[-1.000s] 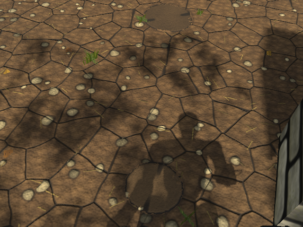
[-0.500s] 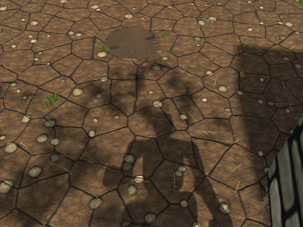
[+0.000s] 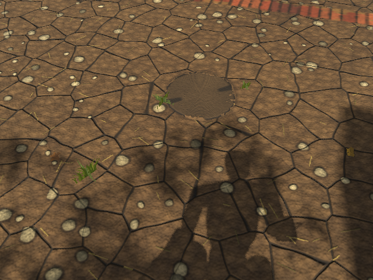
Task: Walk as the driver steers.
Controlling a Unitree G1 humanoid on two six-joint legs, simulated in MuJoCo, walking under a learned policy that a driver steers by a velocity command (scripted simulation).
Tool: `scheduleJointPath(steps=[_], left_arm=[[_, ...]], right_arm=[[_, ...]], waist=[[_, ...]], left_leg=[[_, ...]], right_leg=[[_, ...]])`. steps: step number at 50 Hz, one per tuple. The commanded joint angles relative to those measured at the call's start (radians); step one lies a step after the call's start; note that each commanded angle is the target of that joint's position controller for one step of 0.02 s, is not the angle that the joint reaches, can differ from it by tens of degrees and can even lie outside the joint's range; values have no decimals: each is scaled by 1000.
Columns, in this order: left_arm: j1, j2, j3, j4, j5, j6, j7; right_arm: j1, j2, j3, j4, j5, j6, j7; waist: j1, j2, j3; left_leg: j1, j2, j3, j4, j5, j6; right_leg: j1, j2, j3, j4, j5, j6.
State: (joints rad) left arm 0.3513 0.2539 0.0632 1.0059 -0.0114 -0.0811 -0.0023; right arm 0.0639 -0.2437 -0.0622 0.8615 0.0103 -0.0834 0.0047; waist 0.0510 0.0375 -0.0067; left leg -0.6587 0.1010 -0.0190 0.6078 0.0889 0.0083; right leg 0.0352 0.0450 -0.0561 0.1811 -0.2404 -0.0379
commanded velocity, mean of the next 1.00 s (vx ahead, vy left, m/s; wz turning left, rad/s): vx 0.50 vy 0.00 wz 0.00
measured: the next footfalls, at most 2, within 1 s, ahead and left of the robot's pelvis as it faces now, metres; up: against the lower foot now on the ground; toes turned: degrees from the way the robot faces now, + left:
left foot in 0.14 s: +0.27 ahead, +0.15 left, +0.00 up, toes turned +3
right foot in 0.70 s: +0.59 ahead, -0.08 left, +0.00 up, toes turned -2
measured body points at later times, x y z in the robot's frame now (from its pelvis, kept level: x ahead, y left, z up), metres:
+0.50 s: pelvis +0.28 +0.07 +0.00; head +0.30 +0.07 +0.45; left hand +0.45 +0.32 -0.12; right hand +0.28 -0.20 -0.13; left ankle +0.23 +0.15 -0.75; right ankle +0.47 -0.12 -0.68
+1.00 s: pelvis +0.57 +0.01 +0.00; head +0.59 +0.01 +0.45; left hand +0.57 +0.27 -0.14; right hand +0.72 -0.26 -0.11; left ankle +0.71 +0.19 -0.68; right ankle +0.55 -0.08 -0.75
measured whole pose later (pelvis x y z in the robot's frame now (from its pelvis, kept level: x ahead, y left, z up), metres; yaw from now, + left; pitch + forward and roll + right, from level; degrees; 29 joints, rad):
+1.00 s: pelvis +0.57 +0.01 +0.00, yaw +0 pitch +1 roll -1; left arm 0.34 0.23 0.06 1.00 0.01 -0.10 -0.01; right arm 0.10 -0.27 -0.08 0.92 0.01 -0.07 -0.01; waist 0.06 0.03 0.01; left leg -0.67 0.15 -0.04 0.84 -0.07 0.01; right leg -0.11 0.06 -0.06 0.25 -0.17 -0.06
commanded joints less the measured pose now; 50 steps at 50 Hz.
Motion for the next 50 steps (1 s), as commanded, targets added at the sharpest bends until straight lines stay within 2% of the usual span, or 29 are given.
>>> scheduleJointPath(steps=[1,4,6,7,8,9,10,11,12,13,14,18,20,24,29,32,33,34,35,36,37,38,39,40,42,44,46,47,50], left_arm=[[59,174,38,-8,-9,8,12],[26,195,49,-4,-13,21,24],[-16,182,43,-23,-8,25,26],[-3,159,29,-39,2,25,27],[103,11,-13,-55,12,7,14],[77,59,-6,-38,1,-21,7],[-17,136,16,-67,-27,-36,1],[-69,138,13,-82,-35,-43,2],[-100,130,18,-83,-22,-40,8],[-81,120,26,-78,-15,-27,18],[-58,98,23,-72,-15,-13,20],[-137,79,25,-101,0,12,17],[-198,70,24,-122,7,10,13],[-328,43,13,-157,0,1,-1],[-452,45,2,-207,-9,-10,-28],[-400,75,10,-206,-7,-19,-44],[-322,101,23,-185,-5,-21,-43],[-163,147,48,-133,-2,-20,-37],[23,218,70,-89,9,-17,-28],[105,290,84,-60,7,-13,-30],[92,196,57,-66,-3,-13,-29],[1,155,43,-86,1,-19,-24],[-75,133,34,-108,9,-22,-21],[-129,108,26,-112,20,-26,-24],[-158,72,13,-109,29,-32,-28],[-132,94,17,-95,18,-34,-23],[-99,126,25,-85,18,-32,-9],[-87,118,19,-79,23,-34,-2],[-50,129,19,-65,14,-32,7]], right_arm=[[-145,-58,-2,-98,8,-26,17],[-111,-85,-13,-99,14,-27,35],[115,-154,-50,-33,11,-15,25],[291,-210,-72,11,4,-10,16],[384,-318,-95,40,-8,-5,16],[394,-237,-69,37,-1,-8,20],[310,-188,-52,28,6,-14,21],[238,-153,-39,9,-2,-16,21],[175,-129,-32,4,-10,-17,24],[128,-99,-21,-11,-13,-24,30],[114,-102,-21,-7,-16,-28,34],[193,-133,-27,38,-15,-27,9],[226,-139,-27,51,-12,-21,-2],[278,-144,-24,75,-4,-15,-12],[355,-154,-31,123,4,6,-18],[334,-178,-42,127,12,16,-30],[305,-185,-44,120,11,19,-31],[289,-166,-37,113,8,23,-30],[297,-136,-21,93,-6,23,-30],[431,6,19,91,-8,0,-16],[377,-71,4,102,15,-25,-11],[279,-134,-13,75,30,-39,-7],[213,-139,-13,59,32,-43,-12],[179,-136,-20,56,20,-39,-19],[218,-104,-25,69,13,-13,-22],[210,-77,-23,68,11,4,-24],[136,-83,-25,44,2,8,-26],[95,-81,-24,36,2,10,-22],[-1,-62,-14,16,3,7,-10]], waist=[[11,-99,120],[-30,-122,76],[-145,-129,-55],[-208,-69,-187],[-146,193,-325],[-166,186,-382],[-155,134,-237],[-129,46,-162],[-99,6,-94],[-59,17,-59],[-38,55,-49],[-43,31,14],[-56,21,25],[-95,27,59],[-129,22,104],[-74,37,73],[-26,49,23],[48,34,-73],[106,-47,-216],[39,-308,-349],[67,-256,-359],[62,-215,-217],[41,-129,-137],[13,-91,-68],[-44,-117,-38],[-59,-112,-3],[-49,-93,28],[-42,-89,34],[-18,-94,48]], left_leg=[[-62,-10,8,-72,-45,9],[40,-35,31,-101,-164,47],[365,-101,83,-122,-160,103],[673,-15,-17,-89,-149,147],[1046,250,-512,-174,-311,311],[1069,292,-722,-298,-371,323],[955,256,-564,-300,-361,266],[819,221,-430,-313,-288,237],[675,186,-338,-346,-220,222],[576,151,-275,-387,-174,204],[513,145,-247,-417,-157,213],[490,120,-140,-481,-73,227],[519,113,-107,-488,-41,215],[541,83,-38,-503,-69,185],[699,142,-39,-449,-34,182],[753,172,-46,-358,126,154],[746,154,-25,-268,293,137],[692,99,15,-84,395,110],[491,39,60,211,181,73],[80,-150,48,586,-466,6],[-42,-128,-92,720,-654,22],[-118,-67,-85,759,-590,40],[-93,-15,-61,720,-498,46],[-52,15,-51,652,-438,44],[56,51,-60,574,-385,44],[53,68,-48,487,-361,29],[-5,74,-41,372,-267,7],[-24,69,-38,302,-196,-2],[13,39,-10,117,-32,-8]], right_leg=[[14,-306,110,-35,280,-142],[62,-337,110,70,472,-119],[21,-273,56,307,755,-80],[-153,-220,23,569,590,-48],[-585,-21,8,977,49,30],[-703,-3,171,1114,-341,16],[-793,-64,178,1165,-295,-5],[-776,-123,143,1138,-196,-16],[-740,-161,126,1072,-121,-15],[-673,-199,129,1021,-80,-21],[-622,-208,129,991,-61,-16],[-703,-213,111,824,81,19],[-740,-206,106,710,189,33],[-703,-163,66,487,349,33],[-737,-135,58,357,298,10],[-635,-104,43,322,190,-22],[-510,-70,13,310,176,-40],[-289,-39,-9,306,194,-68],[24,-185,157,341,210,-128],[374,-422,648,232,-4,-296],[373,-424,782,130,-131,-280],[248,-396,638,121,-115,-230],[101,-360,519,97,-33,-207],[-41,-329,433,66,55,-198],[-175,-290,343,9,121,-190],[-223,-285,290,-38,148,-201],[-216,-283,253,-67,185,-206],[-202,-271,222,-67,196,-194],[-197,-234,141,-68,240,-163]])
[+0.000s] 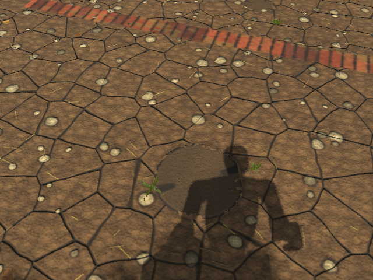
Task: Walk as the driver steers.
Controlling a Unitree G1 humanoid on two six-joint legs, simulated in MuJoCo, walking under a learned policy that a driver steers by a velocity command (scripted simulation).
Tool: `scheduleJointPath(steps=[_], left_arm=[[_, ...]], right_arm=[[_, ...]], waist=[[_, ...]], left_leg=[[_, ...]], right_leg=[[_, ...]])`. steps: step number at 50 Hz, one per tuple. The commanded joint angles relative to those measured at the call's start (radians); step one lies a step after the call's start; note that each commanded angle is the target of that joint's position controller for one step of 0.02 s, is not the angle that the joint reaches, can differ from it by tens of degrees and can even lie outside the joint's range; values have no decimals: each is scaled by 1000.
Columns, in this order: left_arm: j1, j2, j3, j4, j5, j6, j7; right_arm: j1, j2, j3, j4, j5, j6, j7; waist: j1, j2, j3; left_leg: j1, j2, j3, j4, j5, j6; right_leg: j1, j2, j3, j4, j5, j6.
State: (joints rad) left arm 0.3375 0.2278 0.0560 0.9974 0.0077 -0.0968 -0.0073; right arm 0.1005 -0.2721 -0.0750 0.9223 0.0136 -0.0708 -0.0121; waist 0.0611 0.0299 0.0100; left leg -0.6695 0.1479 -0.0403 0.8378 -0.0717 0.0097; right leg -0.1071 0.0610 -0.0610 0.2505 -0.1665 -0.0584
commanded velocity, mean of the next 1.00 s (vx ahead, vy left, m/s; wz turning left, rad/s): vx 0.50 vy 0.00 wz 0.00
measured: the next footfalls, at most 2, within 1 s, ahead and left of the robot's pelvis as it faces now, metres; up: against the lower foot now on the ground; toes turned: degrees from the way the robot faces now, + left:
left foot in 0.22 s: +0.31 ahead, +0.16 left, +0.00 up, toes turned +3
right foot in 0.78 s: +0.63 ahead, -0.07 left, +0.00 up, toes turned -3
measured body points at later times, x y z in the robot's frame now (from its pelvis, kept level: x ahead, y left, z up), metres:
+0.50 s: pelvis +0.28 +0.08 +0.00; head +0.29 +0.09 +0.45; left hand +0.41 +0.35 -0.12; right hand +0.29 -0.18 -0.13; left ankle +0.27 +0.16 -0.75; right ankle +0.39 -0.10 -0.67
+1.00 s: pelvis +0.57 +0.01 +0.00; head +0.59 +0.00 +0.45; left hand +0.62 +0.28 -0.14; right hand +0.67 -0.26 -0.14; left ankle +0.59 +0.17 -0.67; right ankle +0.59 -0.07 -0.75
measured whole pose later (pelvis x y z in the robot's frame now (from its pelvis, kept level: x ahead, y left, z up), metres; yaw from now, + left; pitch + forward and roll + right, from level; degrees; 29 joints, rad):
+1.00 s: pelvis +0.57 +0.01 +0.00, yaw +0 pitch +1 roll -1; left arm 0.25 0.23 0.06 0.98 0.01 -0.09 -0.03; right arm 0.18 -0.27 -0.07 0.96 0.02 -0.08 -0.01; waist 0.03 0.04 0.02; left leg -0.57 0.11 -0.02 1.08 -0.29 0.04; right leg -0.21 0.06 -0.07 0.34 -0.15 -0.07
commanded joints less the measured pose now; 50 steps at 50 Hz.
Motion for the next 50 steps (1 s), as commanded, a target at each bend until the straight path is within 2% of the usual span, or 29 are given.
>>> scheduleJointPath(steps=[1,5,8,9,10,11,12,13,14,15,16,18,20,23,28,33,35,37,38,39,40,41,42,43,44,45,46,48,50], left_arm=[[-21,158,26,-49,-9,-16,12],[50,162,30,-7,-23,-4,12],[31,189,39,4,-37,7,19],[8,194,41,3,-36,12,21],[-10,194,43,0,-39,22,22],[-6,157,30,-8,-29,27,24],[98,62,0,-27,-13,18,17],[109,36,-10,-20,-14,0,11],[25,135,17,-36,-41,-17,5],[-57,153,21,-61,-56,-25,6],[-102,149,24,-69,-48,-21,8],[-74,121,33,-59,-32,1,18],[-69,92,32,-57,-28,19,21],[-165,100,37,-92,-16,26,23],[-319,74,26,-136,-18,18,5],[-454,72,10,-188,-28,8,-21],[-464,85,10,-204,-31,2,-33],[-389,121,25,-192,-30,-2,-36],[-276,151,42,-161,-26,-4,-34],[-96,203,68,-105,-21,-3,-26],[64,289,89,-74,-4,0,-17],[99,277,81,-58,-20,8,-18],[51,208,56,-66,-26,7,-18],[-35,172,45,-87,-22,6,-14],[-107,149,36,-98,-10,1,-16],[-152,116,27,-104,0,-6,-18],[-169,100,21,-102,6,-9,-21],[-153,113,23,-88,-1,-12,-20],[-120,149,31,-75,-2,-14,-8]], right_arm=[[-70,-30,2,-50,3,-7,11],[-184,-32,13,-83,7,-3,37],[-170,-68,5,-102,11,-14,41],[-116,-89,-4,-92,10,-18,41],[-10,-121,-23,-63,5,-22,36],[165,-176,-50,-10,1,-23,27],[307,-277,-74,15,-16,-20,22],[341,-244,-62,33,-3,-14,34],[277,-174,-37,21,2,-20,38],[192,-133,-25,-3,-4,-23,37],[128,-99,-12,-12,-11,-25,38],[70,-61,0,-16,-27,-34,42],[96,-76,-3,-1,-22,-39,38],[151,-115,-11,20,-20,-39,19],[225,-115,-7,45,-10,-31,4],[318,-124,-12,91,-2,-10,0],[323,-135,-18,99,1,0,-3],[293,-152,-25,94,3,8,-6],[268,-152,-25,88,5,13,-6],[258,-126,-14,77,1,16,-7],[325,-59,8,54,-15,6,-2],[372,14,32,65,-9,-19,7],[291,-88,6,50,18,-42,14],[198,-117,-1,19,37,-54,16],[153,-109,-2,11,30,-56,10],[148,-106,-12,15,15,-45,3],[175,-83,-12,21,10,-31,1],[191,-43,-9,24,7,-8,-2],[128,-49,-12,0,-1,-1,-5]], waist=[[-18,-84,38],[14,-87,70],[-26,-93,70],[-62,-111,41],[-115,-121,-21],[-178,-89,-138],[-165,108,-309],[-166,255,-388],[-168,170,-273],[-151,114,-167],[-122,45,-87],[-63,65,-46],[-49,54,-30],[-62,19,9],[-104,28,43],[-147,24,88],[-133,36,87],[-80,65,35],[-15,71,-33],[59,51,-147],[64,-103,-308],[43,-307,-419],[57,-224,-330],[41,-179,-200],[8,-93,-112],[-28,-84,-72],[-58,-100,-56],[-80,-103,-32],[-75,-86,2]], left_leg=[[45,-21,24,-161,162,-9],[72,-54,41,-264,142,7],[103,-66,30,-323,49,38],[179,-86,50,-339,25,52],[315,-121,82,-362,12,72],[565,-99,57,-335,37,104],[967,149,-298,-333,-23,235],[1082,255,-666,-521,-208,326],[993,221,-598,-549,-304,277],[860,188,-462,-561,-273,239],[716,154,-361,-600,-198,227],[550,97,-239,-650,-95,199],[504,87,-188,-691,-40,210],[527,89,-139,-725,40,220],[552,41,-30,-738,80,181],[701,88,-17,-690,113,179],[761,118,-23,-643,189,169],[782,120,-12,-553,422,148],[764,92,17,-428,586,129],[654,37,55,-220,576,98],[309,-68,98,148,230,41],[53,-215,21,424,-472,4],[-54,-151,-84,523,-485,29],[-95,-99,-50,520,-411,45],[-63,-51,-27,454,-321,47],[-1,-17,-30,384,-269,48],[59,-1,-35,350,-241,47],[86,12,-26,277,-221,36],[27,19,-18,180,-137,14]], right_leg=[[-52,-243,126,-136,164,-136],[27,-277,115,-99,144,-135],[122,-338,149,-45,235,-107],[138,-333,134,12,348,-91],[138,-294,101,130,509,-69],[50,-236,54,348,515,-40],[-298,-118,-1,735,189,24],[-529,-2,78,970,-392,48],[-640,-66,162,1073,-389,21],[-668,-117,142,1069,-305,-1],[-644,-160,120,1016,-220,-5],[-518,-209,130,906,-124,-2],[-497,-217,122,842,-90,9],[-590,-220,119,690,44,40],[-567,-180,76,429,270,51],[-595,-151,59,296,235,33],[-582,-141,57,265,167,11],[-444,-99,26,247,98,-18],[-280,-63,-5,229,104,-42],[-11,-79,16,252,138,-77],[386,-322,349,273,102,-190],[553,-473,761,100,-46,-296],[485,-433,716,61,-148,-250],[341,-402,567,43,-114,-214],[179,-366,461,6,-36,-195],[66,-332,387,-22,33,-178],[-9,-312,344,-52,58,-173],[-76,-300,289,-101,80,-183],[-84,-299,251,-135,111,-192]])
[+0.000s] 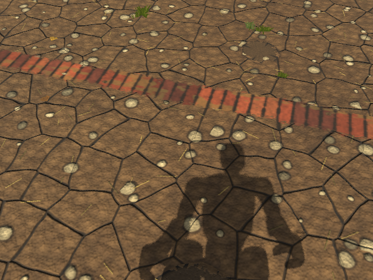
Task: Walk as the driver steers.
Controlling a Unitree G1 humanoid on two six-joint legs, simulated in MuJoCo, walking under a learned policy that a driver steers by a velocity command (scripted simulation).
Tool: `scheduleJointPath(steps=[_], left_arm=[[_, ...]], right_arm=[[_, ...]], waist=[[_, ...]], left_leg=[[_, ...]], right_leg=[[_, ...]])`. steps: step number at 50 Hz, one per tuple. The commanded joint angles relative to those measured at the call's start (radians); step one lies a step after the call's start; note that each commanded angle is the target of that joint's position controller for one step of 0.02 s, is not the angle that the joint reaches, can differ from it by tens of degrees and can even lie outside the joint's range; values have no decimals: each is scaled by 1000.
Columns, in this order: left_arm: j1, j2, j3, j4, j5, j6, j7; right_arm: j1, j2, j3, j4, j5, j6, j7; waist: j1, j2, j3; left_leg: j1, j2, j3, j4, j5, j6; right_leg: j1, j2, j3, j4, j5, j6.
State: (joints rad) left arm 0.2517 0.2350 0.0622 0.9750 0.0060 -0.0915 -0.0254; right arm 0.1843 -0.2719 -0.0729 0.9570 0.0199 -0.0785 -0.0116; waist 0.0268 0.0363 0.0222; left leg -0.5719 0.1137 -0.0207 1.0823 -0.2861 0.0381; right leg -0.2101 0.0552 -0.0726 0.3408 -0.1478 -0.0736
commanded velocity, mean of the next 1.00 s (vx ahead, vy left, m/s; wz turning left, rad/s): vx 0.20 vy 0.00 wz -0.18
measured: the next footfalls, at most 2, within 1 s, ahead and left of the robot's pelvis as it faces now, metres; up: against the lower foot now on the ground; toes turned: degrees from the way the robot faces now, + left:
left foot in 0.30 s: +0.36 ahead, +0.16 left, +0.00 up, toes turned +2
right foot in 0.76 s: +0.31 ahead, -0.07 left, +0.00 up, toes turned -9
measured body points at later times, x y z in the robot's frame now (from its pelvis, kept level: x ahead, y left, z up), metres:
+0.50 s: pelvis +0.23 +0.07 -0.01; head +0.27 +0.08 +0.44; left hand +0.30 +0.34 -0.16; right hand +0.35 -0.19 -0.14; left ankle +0.32 +0.15 -0.74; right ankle +0.20 -0.09 -0.69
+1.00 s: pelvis +0.28 +0.04 +0.00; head +0.32 +0.00 +0.45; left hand +0.43 +0.31 -0.11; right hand +0.38 -0.28 -0.12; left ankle +0.33 +0.18 -0.69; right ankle +0.27 -0.06 -0.74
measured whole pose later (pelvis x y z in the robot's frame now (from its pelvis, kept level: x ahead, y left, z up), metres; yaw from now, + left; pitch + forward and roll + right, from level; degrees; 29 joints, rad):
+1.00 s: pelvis +0.28 +0.04 +0.00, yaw -14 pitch +3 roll +2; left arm 0.20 0.28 0.09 0.88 -0.01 0.00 0.04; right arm 0.01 -0.30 -0.09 0.90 0.01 0.00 -0.05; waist 0.03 0.02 0.04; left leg -0.50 -0.03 -0.04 0.89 -0.38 -0.06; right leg -0.27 0.02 0.08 0.43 -0.20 -0.04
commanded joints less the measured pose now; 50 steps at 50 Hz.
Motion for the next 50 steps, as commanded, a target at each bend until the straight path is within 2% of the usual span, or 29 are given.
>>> scheduleJointPath(steps=[1,6,8,10,13,14,15,16,17,18,19,20,21,23,26,28,31,33,35,37,38,39,40,41,42,43,44,46,50], left_arm=[[-16,151,27,-47,-1,-18,17],[59,158,27,-21,-13,-9,32],[102,163,28,-2,-19,-4,33],[121,159,27,15,-16,10,36],[99,179,34,22,-16,31,44],[69,182,34,15,-20,36,46],[80,164,27,11,-16,38,46],[131,115,8,-9,14,33,45],[285,8,-25,29,3,24,36],[252,105,-1,47,-21,20,33],[146,141,11,15,-42,23,36],[82,134,11,3,-37,34,48],[57,127,17,-1,-23,50,60],[90,86,14,7,-13,80,70],[91,57,5,14,-11,98,78],[43,94,13,-6,-12,110,76],[-38,129,27,-48,-14,124,70],[-68,124,32,-66,-16,125,66],[-52,107,34,-65,-17,121,59],[-10,117,42,-59,-6,118,49],[4,186,59,-69,2,115,51],[-11,284,77,-93,-10,116,62],[44,250,69,-92,17,97,57],[23,232,65,-99,20,76,58],[-43,232,69,-119,5,64,61],[-82,217,66,-138,-13,62,62],[-95,201,61,-145,-22,65,66],[-71,196,60,-146,-20,76,71],[-65,227,72,-154,-19,92,79]], right_arm=[[7,-52,-15,-47,-13,7,-5],[-161,-26,-2,-92,-10,-2,13],[-221,-24,5,-109,-4,-3,21],[-261,-26,9,-127,-9,-9,32],[-196,-71,-4,-121,-15,-20,45],[-102,-97,-17,-91,-22,-23,44],[13,-147,-35,-53,-32,-26,39],[130,-223,-47,-30,-56,-25,31],[145,-218,-37,-18,-44,-12,34],[154,-156,-21,-24,-24,-1,39],[63,-136,-14,-38,-16,2,36],[-22,-106,-1,-54,-23,3,31],[-80,-72,10,-61,-31,3,27],[-129,-53,17,-54,-52,5,27],[-149,-71,14,-45,-58,6,15],[-146,-115,3,-46,-48,17,0],[-129,-150,-11,-48,-34,47,-27],[-117,-150,-16,-48,-25,62,-41],[-129,-152,-20,-54,-15,75,-50],[-124,-142,-23,-51,1,86,-52],[-93,-104,-19,-53,-6,89,-50],[-120,-56,-10,-94,-34,85,-49],[-228,-71,-13,-126,-38,80,-50],[-211,-88,-22,-124,-22,78,-43],[-178,-99,-29,-105,-13,78,-41],[-170,-116,-36,-94,-18,78,-44],[-178,-124,-40,-96,-24,77,-46],[-184,-95,-35,-103,-17,71,-42],[-201,-79,-24,-107,-7,64,-34]], waist=[[-33,-85,1],[14,-90,32],[36,-89,47],[43,-87,63],[-9,-130,-6],[-63,-133,-57],[-106,-97,-133],[-104,50,-287],[-54,266,-445],[-90,144,-469],[-81,105,-320],[-58,34,-225],[-32,16,-165],[17,68,-140],[30,86,-154],[16,86,-155],[-11,80,-92],[-20,67,-57],[-3,51,-52],[29,25,-53],[7,-127,-55],[-29,-340,-25],[49,-311,-51],[16,-228,-70],[-16,-174,-75],[-24,-141,-83],[-28,-128,-97],[-26,-132,-119],[-8,-169,-134]], left_leg=[[-100,53,-37,-123,136,-25],[-62,5,13,-417,381,-36],[-56,-11,23,-480,395,-35],[-49,-33,27,-541,376,-24],[74,-72,28,-589,313,15],[195,-101,48,-624,345,34],[375,-83,43,-647,535,60],[697,115,-148,-540,948,134],[948,331,-442,-560,1072,318],[875,281,-452,-614,883,298],[748,240,-339,-649,765,256],[604,196,-270,-691,677,222],[463,174,-225,-732,611,208],[291,131,-161,-793,534,192],[235,110,-79,-822,475,194],[239,129,-78,-846,314,193],[258,165,-106,-878,56,189],[299,184,-112,-867,31,185],[322,178,-78,-820,85,165],[313,128,-8,-712,147,98],[254,44,97,-515,98,15],[25,-137,184,-325,-162,-78],[-58,-172,56,-113,-361,-82],[-82,-147,-14,-5,-325,-73],[-100,-130,-31,18,-253,-69],[-111,-117,-37,4,-205,-71],[-91,-109,-42,-9,-167,-76],[-54,-124,-31,-74,-114,-87],[36,-136,-28,-286,-58,-105]], right_leg=[[30,-290,246,-233,109,-174],[54,-235,128,-241,145,-125],[99,-248,122,-231,133,-122],[157,-260,106,-168,264,-110],[236,-280,110,-24,505,-64],[236,-254,96,72,605,-40],[192,-194,65,228,581,0],[-26,-115,31,517,203,50],[-282,14,77,835,-540,104],[-303,-16,205,922,-568,102],[-382,-56,173,931,-519,97],[-380,-100,141,881,-446,102],[-329,-134,141,815,-388,105],[-173,-153,133,689,-320,106],[-70,-145,107,482,-245,106],[-51,-134,86,436,-160,102],[-118,-129,70,447,-193,87],[-160,-129,61,428,-225,76],[-124,-113,31,333,-193,59],[-34,-95,35,152,-49,19],[14,-204,213,22,119,-38],[91,-375,485,-15,344,-183],[103,-427,579,-48,378,-274],[118,-388,512,-31,389,-252],[132,-339,439,-3,401,-197],[140,-321,408,8,409,-162],[139,-309,393,14,428,-150],[145,-281,375,21,455,-152],[152,-260,378,29,411,-148]])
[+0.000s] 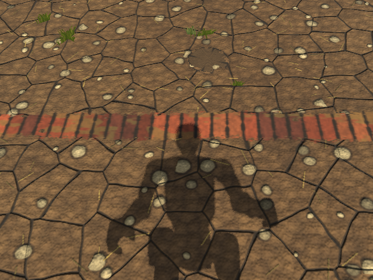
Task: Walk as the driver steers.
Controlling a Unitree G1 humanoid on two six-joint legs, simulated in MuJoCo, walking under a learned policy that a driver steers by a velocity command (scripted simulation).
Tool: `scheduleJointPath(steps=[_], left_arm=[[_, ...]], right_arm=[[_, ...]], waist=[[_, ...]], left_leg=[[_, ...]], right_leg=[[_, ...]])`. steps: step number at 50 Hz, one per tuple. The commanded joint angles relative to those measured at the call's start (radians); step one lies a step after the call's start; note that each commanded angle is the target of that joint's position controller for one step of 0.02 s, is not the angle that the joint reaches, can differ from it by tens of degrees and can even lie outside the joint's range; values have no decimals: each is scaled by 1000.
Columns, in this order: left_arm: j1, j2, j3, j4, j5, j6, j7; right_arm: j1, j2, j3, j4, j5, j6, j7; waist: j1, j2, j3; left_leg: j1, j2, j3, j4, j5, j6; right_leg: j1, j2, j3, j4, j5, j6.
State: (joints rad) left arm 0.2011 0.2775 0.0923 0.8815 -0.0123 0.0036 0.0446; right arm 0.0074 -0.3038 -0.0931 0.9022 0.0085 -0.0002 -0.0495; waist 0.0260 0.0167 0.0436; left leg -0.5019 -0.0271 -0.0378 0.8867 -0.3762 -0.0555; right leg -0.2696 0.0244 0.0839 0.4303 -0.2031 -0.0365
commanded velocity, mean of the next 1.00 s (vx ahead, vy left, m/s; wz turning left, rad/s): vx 0.00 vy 0.00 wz -0.11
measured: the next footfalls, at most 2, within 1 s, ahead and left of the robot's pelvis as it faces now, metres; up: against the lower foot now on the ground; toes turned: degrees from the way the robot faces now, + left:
left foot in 0.16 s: +0.07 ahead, +0.14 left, +0.00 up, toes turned -5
right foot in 0.46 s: +0.02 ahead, -0.12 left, +0.00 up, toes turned -3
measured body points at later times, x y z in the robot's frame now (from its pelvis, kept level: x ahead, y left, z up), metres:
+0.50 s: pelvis +0.01 +0.02 -0.01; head +0.04 +0.02 +0.44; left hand +0.14 +0.29 -0.14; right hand +0.09 -0.25 -0.14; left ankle +0.03 +0.15 -0.75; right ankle -0.02 -0.11 -0.75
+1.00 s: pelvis +0.01 +0.00 -0.01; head +0.02 +0.00 +0.44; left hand +0.10 +0.26 -0.15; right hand +0.05 -0.27 -0.15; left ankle +0.03 +0.15 -0.75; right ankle -0.02 -0.11 -0.75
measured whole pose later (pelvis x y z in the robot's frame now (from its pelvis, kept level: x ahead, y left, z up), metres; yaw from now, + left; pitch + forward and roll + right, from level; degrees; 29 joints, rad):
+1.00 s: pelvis +0.01 +0.00 -0.01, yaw -5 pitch -2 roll +0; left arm 0.18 0.23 0.03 1.04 0.00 -0.01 0.02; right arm 0.16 -0.26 -0.04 1.07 0.00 0.00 -0.03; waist -0.01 0.00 0.05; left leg -0.21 0.03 -0.02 0.49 -0.25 -0.04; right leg -0.17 0.01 0.03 0.50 -0.30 0.00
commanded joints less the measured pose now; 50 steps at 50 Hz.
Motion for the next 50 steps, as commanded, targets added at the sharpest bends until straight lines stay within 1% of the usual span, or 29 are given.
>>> scheduleJointPath(steps=[1,3,5,7,8,9,10,11,12,13,14,15,16,17,18,19,20,21,22,23,24,25,26,27,28,29,31,40,50], left_arm=[[-21,186,41,-65,2,1,9],[-36,179,36,-68,7,8,7],[-50,168,27,-70,6,14,5],[-66,151,14,-73,0,19,8],[-31,124,4,-68,10,19,10],[12,70,-12,-72,33,13,7],[-5,90,-4,-94,19,8,9],[-34,166,17,-85,10,5,9],[-40,189,30,-76,-3,8,9],[-24,170,31,-54,-2,17,14],[-24,154,28,-48,4,25,18],[-22,123,20,-42,5,27,15],[-26,97,11,-39,4,25,11],[-41,69,0,-39,4,19,7],[-67,51,-8,-38,3,13,3],[-78,54,-9,-35,-1,10,-1],[-60,66,-5,-22,-4,9,-4],[-35,73,-3,-5,-2,10,-8],[-34,97,0,-1,5,12,-10],[-33,147,7,-6,15,16,-7],[-42,198,16,0,13,21,-6],[-56,138,4,10,13,19,-17],[-66,98,-8,13,20,12,-25],[-69,95,-12,20,26,5,-27],[-69,101,-13,26,26,-4,-28],[-62,104,-14,36,24,-12,-28],[-44,100,-19,54,20,-19,-24],[-31,87,-35,94,18,-20,-18],[-14,74,-46,127,16,-17,-18]], right_arm=[[-16,-51,-3,-48,7,-13,8],[2,-63,-3,-41,10,-12,16],[25,-70,-5,-33,11,-15,26],[81,-72,-7,-13,5,-23,37],[101,-110,-14,-10,-10,-25,38],[109,-177,-22,-19,-29,-22,32],[99,-159,-9,-17,-54,-27,37],[85,-132,-2,-27,-52,-37,40],[60,-126,-1,-29,-38,-44,37],[34,-120,4,-33,-25,-46,37],[14,-96,12,-33,-14,-47,36],[13,-81,19,-24,-12,-43,34],[18,-76,21,-12,-12,-37,31],[28,-78,22,-2,-13,-31,28],[51,-87,21,9,-14,-26,25],[78,-103,18,19,-15,-21,24],[83,-112,19,24,-11,-17,24],[84,-111,22,27,-3,-15,25],[113,-101,26,35,2,-18,28],[131,-87,32,33,-8,-28,35],[169,-79,31,34,-21,-38,44],[137,-53,38,37,-24,-38,44],[95,-63,37,35,-23,-33,42],[83,-66,35,39,-18,-25,37],[85,-67,34,42,-16,-16,30],[98,-69,34,48,-17,-11,27],[108,-68,34,59,-17,-8,24],[127,-70,34,105,-14,-3,19],[162,-68,40,140,-12,-4,11]], waist=[[-4,-161,-160],[-2,-179,-155],[-9,-186,-141],[-49,-164,-125],[-38,-95,-142],[2,127,-164],[-5,243,-144],[-24,165,-129],[-16,127,-107],[-1,106,-93],[3,109,-77],[9,114,-71],[8,129,-72],[-3,140,-81],[-25,147,-87],[-38,151,-95],[-26,146,-100],[-9,140,-98],[-11,120,-96],[-28,49,-117],[-81,-73,-125],[-62,-109,-125],[-47,-92,-89],[-43,-78,-68],[-44,-86,-47],[-48,-86,-39],[-46,-82,-38],[-38,-34,-25],[-35,-24,-29]], left_leg=[[11,5,-5,-123,41,-14],[92,6,8,-183,44,-11],[156,6,21,-278,71,2],[287,9,35,-510,261,36],[393,97,-48,-548,370,69],[495,288,-241,-536,653,147],[419,422,-395,-556,698,324],[381,417,-407,-583,614,371],[375,367,-340,-580,553,338],[365,320,-279,-579,490,298],[351,304,-252,-582,475,279],[328,272,-204,-584,479,267],[327,241,-161,-583,479,256],[332,216,-127,-572,486,244],[340,208,-115,-561,503,243],[353,211,-121,-548,520,246],[357,208,-122,-530,522,242],[344,199,-115,-516,511,225],[321,188,-116,-512,478,191],[266,168,-95,-488,411,141],[243,92,-21,-478,279,100],[310,58,25,-474,196,61],[330,55,32,-461,196,44],[333,58,31,-449,214,48],[331,60,27,-444,241,53],[333,63,25,-444,258,56],[339,65,23,-444,272,56],[335,65,24,-450,279,40],[330,67,25,-449,284,39]], right_leg=[[190,-229,221,-61,463,-184],[147,-225,225,-54,452,-178],[128,-215,239,-35,420,-163],[87,-169,230,5,310,-109],[25,-122,200,67,177,-61],[-104,4,92,255,-152,-3],[-190,59,54,375,-449,41],[-191,27,89,532,-451,60],[-214,22,91,614,-404,70],[-217,10,90,631,-362,84],[-206,-7,99,615,-317,97],[-165,-13,74,568,-288,110],[-131,-26,30,484,-266,119],[-86,-38,-7,382,-252,124],[-45,-40,-32,290,-241,123],[-10,-32,-52,211,-206,120],[38,-24,-70,107,-123,110],[100,-15,-86,-26,-9,93],[159,-29,-61,-98,86,69],[240,-102,15,-67,256,38],[230,-143,46,2,309,-14],[138,-135,45,-14,144,-37],[88,-119,42,-38,55,-27],[60,-107,33,-51,36,-11],[48,-98,26,-51,55,2],[42,-95,22,-47,71,9],[43,-88,15,-40,85,13],[47,-73,3,-36,75,8],[53,-55,-19,-31,79,10]])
